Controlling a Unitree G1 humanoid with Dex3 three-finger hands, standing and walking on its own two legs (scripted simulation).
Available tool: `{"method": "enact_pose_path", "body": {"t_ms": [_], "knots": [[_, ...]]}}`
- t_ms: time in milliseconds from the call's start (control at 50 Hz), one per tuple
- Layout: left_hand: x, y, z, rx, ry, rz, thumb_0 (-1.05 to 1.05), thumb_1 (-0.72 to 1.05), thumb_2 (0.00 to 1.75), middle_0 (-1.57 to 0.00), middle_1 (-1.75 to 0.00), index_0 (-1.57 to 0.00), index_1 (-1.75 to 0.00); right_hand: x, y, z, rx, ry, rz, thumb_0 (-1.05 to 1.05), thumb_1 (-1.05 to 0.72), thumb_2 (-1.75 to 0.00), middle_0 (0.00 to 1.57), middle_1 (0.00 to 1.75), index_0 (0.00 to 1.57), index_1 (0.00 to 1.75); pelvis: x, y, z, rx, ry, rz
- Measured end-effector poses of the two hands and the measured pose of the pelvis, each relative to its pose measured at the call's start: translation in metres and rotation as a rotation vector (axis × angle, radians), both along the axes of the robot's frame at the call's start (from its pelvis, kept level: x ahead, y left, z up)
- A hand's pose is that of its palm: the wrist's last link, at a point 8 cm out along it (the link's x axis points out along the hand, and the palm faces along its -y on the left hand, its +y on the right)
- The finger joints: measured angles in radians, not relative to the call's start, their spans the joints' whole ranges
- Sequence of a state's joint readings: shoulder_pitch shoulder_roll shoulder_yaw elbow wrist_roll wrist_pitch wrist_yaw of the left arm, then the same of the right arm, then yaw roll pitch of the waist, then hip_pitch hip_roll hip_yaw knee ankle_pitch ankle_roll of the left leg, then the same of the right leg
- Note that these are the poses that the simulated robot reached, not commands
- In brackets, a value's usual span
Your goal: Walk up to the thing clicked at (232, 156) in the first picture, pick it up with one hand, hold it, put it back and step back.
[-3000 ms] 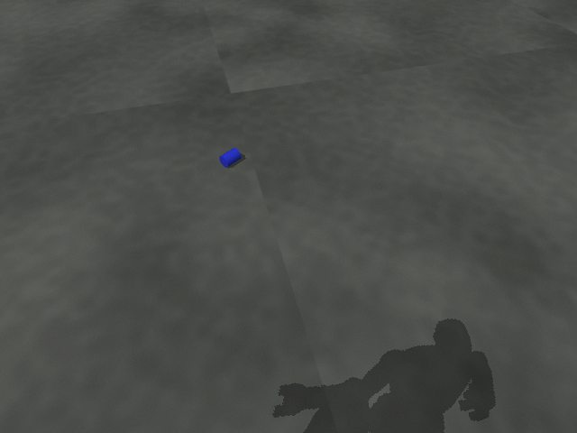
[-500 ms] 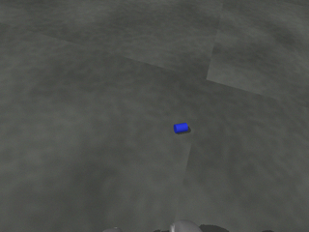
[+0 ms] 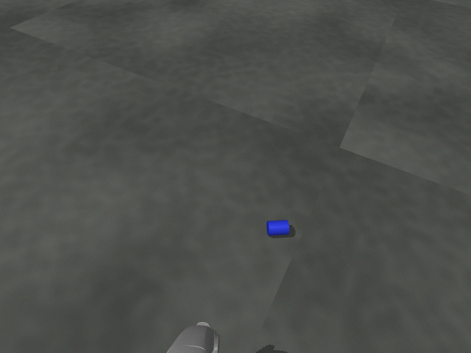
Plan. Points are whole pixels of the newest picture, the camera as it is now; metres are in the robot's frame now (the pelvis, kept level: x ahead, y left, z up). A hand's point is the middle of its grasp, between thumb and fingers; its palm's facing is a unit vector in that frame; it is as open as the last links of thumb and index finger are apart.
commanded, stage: walk up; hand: left
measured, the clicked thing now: (277, 227) +0.76 -0.11 -0.73
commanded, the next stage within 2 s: none
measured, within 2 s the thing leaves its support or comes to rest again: neither
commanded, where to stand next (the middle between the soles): +0.41 -0.37 m, yaw +8 degrees
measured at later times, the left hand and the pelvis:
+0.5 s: hand (179, 315) +0.21 +0.15 -0.15, palm faces +0.00 -0.93 -0.36, open 7.4 cm; pelvis +0.12 -0.16 -0.02, yaw +2 degrees
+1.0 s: hand (270, 312) +0.24 -0.03 -0.17, palm faces +0.08 -0.95 -0.29, open 7.4 cm; pelvis +0.24 -0.29 -0.02, yaw +5 degrees
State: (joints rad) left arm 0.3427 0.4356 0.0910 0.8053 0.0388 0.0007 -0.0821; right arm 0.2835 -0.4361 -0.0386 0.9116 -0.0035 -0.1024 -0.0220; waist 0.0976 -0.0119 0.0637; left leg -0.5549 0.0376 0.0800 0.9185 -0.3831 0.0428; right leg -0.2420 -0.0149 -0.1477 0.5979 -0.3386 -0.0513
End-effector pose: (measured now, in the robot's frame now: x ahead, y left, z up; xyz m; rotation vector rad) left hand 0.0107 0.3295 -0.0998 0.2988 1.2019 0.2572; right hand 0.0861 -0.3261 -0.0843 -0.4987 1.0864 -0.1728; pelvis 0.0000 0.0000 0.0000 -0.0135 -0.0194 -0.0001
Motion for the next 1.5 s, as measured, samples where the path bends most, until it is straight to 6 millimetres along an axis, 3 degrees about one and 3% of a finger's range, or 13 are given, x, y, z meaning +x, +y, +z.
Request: {"method": "enact_pose_path", "body": {"t_ms": [140, 300, 420, 520, 580, 620, 780, 940, 1020, 1200, 1340, 1420, 1500], "knots": [[0.029, -0.035, -0.039, -0.071, 0.054, 0.024, 0.01, 0.90, 0.90, -0.21, -0.30, -0.20, -0.30, 0.054, -0.019, 0.003, -0.059, -0.025, 0.043, 0.01, -0.90, -0.90, 0.21, 0.30, 0.21, 0.30, 0.045, -0.021, -0.017, 0.019, -0.006, 0.043], [0.112, -0.079, -0.035, -0.102, -0.015, -0.053, 0.01, 0.90, 0.90, -0.21, -0.30, -0.20, -0.30, 0.057, -0.068, 0.024, -0.095, -0.040, -0.050, 0.01, -0.90, -0.90, 0.21, 0.30, 0.21, 0.30, 0.081, -0.062, -0.006, 0.027, -0.031, 0.041], [0.162, -0.108, -0.022, -0.056, -0.071, -0.063, 0.00, 0.90, 0.90, -0.20, -0.30, -0.20, -0.29, 0.058, -0.129, 0.024, -0.112, 0.016, -0.059, 0.01, -0.90, -0.90, 0.21, 0.31, 0.21, 0.30, 0.104, -0.112, -0.008, 0.033, -0.026, 0.039], [0.191, -0.147, -0.012, 0.016, -0.071, -0.063, 0.00, 0.90, 0.90, -0.20, -0.30, -0.20, -0.29, 0.076, -0.202, 0.001, -0.119, 0.046, -0.077, 0.01, -0.89, -0.90, 0.21, 0.31, 0.21, 0.30, 0.130, -0.168, -0.022, 0.049, -0.006, 0.034], [0.197, -0.177, -0.008, 0.057, -0.090, -0.047, 0.00, 0.90, 0.90, -0.20, -0.30, -0.20, -0.29, 0.097, -0.242, -0.020, -0.129, 0.076, -0.089, 0.01, -0.90, -0.90, 0.21, 0.31, 0.21, 0.30, 0.143, -0.197, -0.031, 0.011, -0.015, 0.054], [0.193, -0.197, -0.002, 0.057, -0.093, -0.018, 0.00, 0.90, 0.90, -0.20, -0.30, -0.20, -0.29, 0.115, -0.252, -0.025, -0.114, 0.090, -0.093, 0.01, -0.90, -0.90, 0.21, 0.30, 0.20, 0.30, 0.153, -0.211, -0.026, 0.023, -0.012, 0.060], [0.172, -0.257, 0.009, 0.029, 0.005, 0.064, 0.00, 0.90, 0.90, -0.21, -0.30, -0.21, -0.30, 0.197, -0.251, -0.015, 0.011, 0.046, 0.031, 0.01, -0.90, -0.90, 0.20, 0.30, 0.20, 0.30, 0.191, -0.255, -0.001, 0.019, -0.001, 0.065], [0.193, -0.299, -0.028, -0.049, 0.053, 0.086, 0.01, 0.90, 0.90, -0.21, -0.30, -0.20, -0.30, 0.254, -0.264, -0.011, -0.009, 0.018, 0.085, 0.01, -0.90, -0.90, 0.21, 0.30, 0.21, 0.30, 0.234, -0.283, -0.013, 0.019, -0.006, 0.094], [0.230, -0.325, -0.041, -0.084, 0.052, 0.037, 0.01, 0.90, 0.90, -0.21, -0.30, -0.20, -0.30, 0.259, -0.289, -0.006, -0.053, -0.027, 0.027, 0.01, -0.90, -0.90, 0.21, 0.30, 0.21, 0.30, 0.246, -0.297, -0.017, 0.041, -0.031, 0.089], [0.306, -0.359, -0.029, -0.054, -0.056, -0.023, 0.00, 0.90, 0.90, -0.21, -0.30, -0.20, -0.30, 0.247, -0.371, 0.018, -0.116, 0.007, -0.036, 0.01, -0.90, -0.90, 0.21, 0.30, 0.21, 0.30, 0.268, -0.357, -0.011, 0.023, -0.040, 0.075], [0.304, -0.403, -0.022, 0.066, -0.028, 0.027, 0.00, 0.90, 0.90, -0.20, -0.30, -0.20, -0.29, 0.274, -0.439, -0.028, -0.066, 0.073, -0.051, 0.01, -0.90, -0.90, 0.20, 0.30, 0.20, 0.30, 0.289, -0.412, -0.029, 0.000, -0.027, 0.091], [0.293, -0.428, -0.007, 0.082, 0.016, 0.059, 0.00, 0.90, 0.90, -0.21, -0.30, -0.20, -0.30, 0.298, -0.435, -0.046, 0.017, 0.092, -0.033, 0.01, -0.91, -0.90, 0.20, 0.30, 0.20, 0.30, 0.299, -0.423, -0.021, 0.009, -0.016, 0.099], [0.290, -0.434, 0.007, 0.111, 0.025, 0.078, 0.00, 0.90, 0.90, -0.21, -0.30, -0.21, -0.30, 0.318, -0.420, -0.056, 0.088, 0.119, 0.011, 0.01, -0.91, -0.90, 0.20, 0.30, 0.20, 0.30, 0.307, -0.429, -0.015, 0.019, -0.004, 0.113]]}}
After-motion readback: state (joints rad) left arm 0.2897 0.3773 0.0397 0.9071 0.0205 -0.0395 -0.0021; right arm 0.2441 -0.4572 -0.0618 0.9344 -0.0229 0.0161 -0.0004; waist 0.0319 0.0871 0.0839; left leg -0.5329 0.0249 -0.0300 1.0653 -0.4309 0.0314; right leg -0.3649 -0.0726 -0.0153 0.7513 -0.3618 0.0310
